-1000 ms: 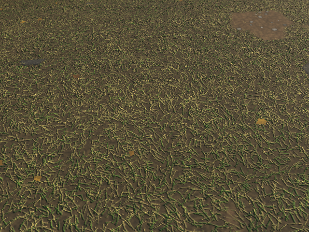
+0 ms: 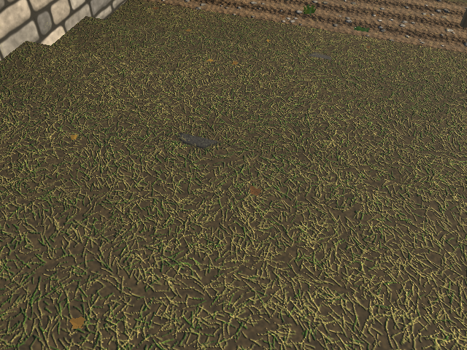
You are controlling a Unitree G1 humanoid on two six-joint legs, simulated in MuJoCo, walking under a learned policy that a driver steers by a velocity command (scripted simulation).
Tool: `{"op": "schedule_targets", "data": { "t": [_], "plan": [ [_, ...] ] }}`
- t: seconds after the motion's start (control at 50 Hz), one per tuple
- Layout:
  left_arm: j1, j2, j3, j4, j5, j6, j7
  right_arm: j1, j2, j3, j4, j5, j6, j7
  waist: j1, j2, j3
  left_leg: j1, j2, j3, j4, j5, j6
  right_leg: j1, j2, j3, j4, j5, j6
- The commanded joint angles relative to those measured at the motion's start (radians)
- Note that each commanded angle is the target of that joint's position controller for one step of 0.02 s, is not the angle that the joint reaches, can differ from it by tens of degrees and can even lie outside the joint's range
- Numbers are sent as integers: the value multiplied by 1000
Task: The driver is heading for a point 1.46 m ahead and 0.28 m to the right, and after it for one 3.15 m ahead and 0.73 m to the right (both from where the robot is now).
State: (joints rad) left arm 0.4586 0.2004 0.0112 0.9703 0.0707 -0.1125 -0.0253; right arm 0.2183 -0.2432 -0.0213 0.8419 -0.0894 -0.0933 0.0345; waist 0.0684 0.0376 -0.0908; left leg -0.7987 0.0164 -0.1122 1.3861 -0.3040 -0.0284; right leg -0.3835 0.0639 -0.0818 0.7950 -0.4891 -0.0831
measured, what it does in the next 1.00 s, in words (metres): goes down: left foot 0.17 m lower, then right foot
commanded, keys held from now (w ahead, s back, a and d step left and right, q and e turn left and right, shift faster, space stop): no key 0.76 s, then w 0.24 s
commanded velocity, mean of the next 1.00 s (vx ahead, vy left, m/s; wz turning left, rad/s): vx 0.13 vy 0.00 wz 0.01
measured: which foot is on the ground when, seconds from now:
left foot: up 0.00-0.26, down 0.28-1.00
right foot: down 0.00-0.30, up 0.32-0.56, down 0.58-1.00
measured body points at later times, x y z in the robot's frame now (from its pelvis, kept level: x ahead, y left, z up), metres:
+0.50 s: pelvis +0.21 +0.07 -0.14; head +0.23 +0.08 +0.30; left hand +0.26 +0.31 -0.29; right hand +0.27 -0.17 -0.28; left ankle +0.28 +0.15 -0.87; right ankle +0.19 -0.09 -0.75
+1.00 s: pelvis +0.31 +0.05 -0.14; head +0.29 +0.05 +0.31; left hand +0.33 +0.31 -0.28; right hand +0.36 -0.20 -0.28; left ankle +0.28 +0.15 -0.87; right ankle +0.24 -0.08 -0.87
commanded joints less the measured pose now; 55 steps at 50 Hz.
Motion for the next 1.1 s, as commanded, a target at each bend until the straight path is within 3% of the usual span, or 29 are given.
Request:
{"op": "schedule_targets", "data": {
  "t": [0.02,0.04,0.06,0.08,0.1,0.14,0.16,0.2,0.26,0.28,0.3,0.32,0.34,0.36,0.38,0.4,0.42,0.48,0.5,0.58,0.64,0.68,0.78,0.84,0.9,1.0,1.04,1.06,1.1],
  "plan": [
    [-80,89,-1,-73,-18,-25,12,33,20,23,-49,5,-10,31,-84,-47,57,110,77,132,-315,58,-46,-148,-180,203,-290,712,-178],
    [-71,125,3,-68,22,-22,1,134,27,29,-2,-14,-18,55,-104,-78,34,323,58,156,-190,259,-23,-282,-144,150,-217,695,-147],
    [-109,153,13,-92,25,-21,-2,207,-17,5,19,-19,-21,57,-139,-69,40,429,13,208,-188,291,-21,-353,-108,96,-200,681,-124],
    [-39,124,11,-59,19,-31,25,32,-65,0,-42,-19,-22,55,-46,-63,53,166,95,57,-325,485,-37,-80,-151,191,-150,491,-94],
    [117,94,5,-34,-42,-36,60,-134,-91,-10,-90,-46,-12,46,68,-101,70,-244,100,63,-503,497,-24,329,-184,257,-57,390,-129],
    [401,17,-9,51,-56,-28,87,-332,-28,7,-134,-19,-10,28,195,-113,83,-535,126,60,-695,452,-16,616,-245,414,96,407,-139],
    [289,-23,-23,-10,-68,-13,88,-326,4,35,-82,0,-9,42,191,-16,113,-341,162,59,-1039,750,4,417,-200,325,93,193,-100],
    [143,110,-15,-36,2,9,9,-219,9,34,-62,22,17,45,44,-107,152,356,95,164,-834,969,27,-235,-198,300,-48,45,-121],
    [10,122,-17,-82,-57,0,-28,38,-143,-32,5,29,28,29,-118,7,174,702,83,202,-987,872,27,-281,-147,230,146,-19,-36],
    [-1,189,-3,-54,-45,19,-52,238,-189,-61,52,28,27,14,-199,30,127,894,111,178,-1088,898,68,-234,-127,227,376,19,30],
    [165,98,-11,4,-20,26,-89,424,-291,-102,111,29,28,-3,-193,237,-61,1232,251,87,-951,1389,239,-317,-12,123,792,-180,144],
    [327,3,-32,-2,-10,40,-99,355,-262,-89,81,53,33,20,-75,282,-423,1510,407,-48,-701,1512,411,-419,-18,127,1096,-457,169],
    [156,103,-5,-46,-29,60,-92,308,-190,-65,52,32,37,35,-128,135,-326,1364,382,-104,-749,1379,378,-530,-35,112,1179,-473,175],
    [63,92,-6,-82,-35,65,-77,211,-153,-46,26,14,38,44,-91,31,-220,1118,376,-55,-804,1202,312,-494,-71,117,1156,-368,145],
    [62,66,-8,-107,-42,62,-70,92,-144,-35,5,35,39,58,-14,-8,-92,825,348,-70,-892,921,280,-467,-124,114,1060,-265,148],
    [121,40,-17,-120,-47,49,-43,32,-186,-39,-27,61,37,76,48,85,-44,633,438,-120,-909,1026,358,-407,-151,158,1016,-246,186],
    [111,3,-31,-109,-40,45,-22,12,-107,-19,-26,64,8,64,48,13,14,437,421,-109,-995,810,397,-361,-207,215,826,3,195],
    [231,25,-11,-4,-29,47,-38,-27,-24,10,-15,75,-30,48,75,-73,38,232,210,92,-1008,451,270,-131,-253,164,435,310,238],
    [191,40,-2,-13,-17,45,-53,-99,-65,8,-27,76,-36,44,91,-52,65,163,149,141,-1025,348,215,-6,-248,101,161,372,244],
    [96,120,44,-29,-48,37,-47,59,-66,7,58,119,-4,86,34,-18,38,305,247,-76,-972,-35,150,137,-174,85,-86,385,214],
    [-144,116,47,-91,-58,46,-20,164,-79,-22,73,118,12,41,-91,-45,85,439,162,-18,-1035,-353,104,40,-152,43,-241,94,101],
    [-174,90,52,-77,-73,40,-21,22,-88,-33,38,96,3,28,-58,-12,155,440,121,66,-1014,-302,97,-19,-150,62,-297,93,81],
    [-114,95,67,-25,-68,15,-43,90,-46,-43,93,93,13,34,-56,-50,108,560,48,166,-947,-20,88,29,-162,63,-332,148,49],
    [-98,171,114,-23,-24,17,-2,73,-77,-77,83,59,10,-3,-40,-80,173,518,42,150,-932,-266,167,-9,-199,135,-407,-160,-64],
    [-98,111,111,-24,-32,9,34,52,1,-69,80,59,-4,-28,-32,-125,180,488,15,184,-876,-195,187,110,-254,223,-480,-118,-134],
    [-158,122,112,-31,-21,21,30,106,7,-88,100,32,-34,-24,-83,-99,188,602,-23,213,-815,-33,213,128,-266,226,-382,20,-157],
    [-258,80,109,-67,-5,12,8,301,-48,-102,156,27,-44,-25,-175,112,107,911,141,-118,-929,287,333,-151,-68,28,86,137,-45],
    [-312,44,100,-76,-10,-5,-11,532,-74,-102,201,8,-46,-24,-265,198,68,1140,340,-403,-1031,556,442,-424,-12,77,369,-172,1],
    [-454,46,102,-128,-34,-26,-14,462,-60,-88,222,1,-52,-27,-210,-1,210,1102,410,-323,-1019,681,387,-622,-91,205,485,-149,5]
  ]
}}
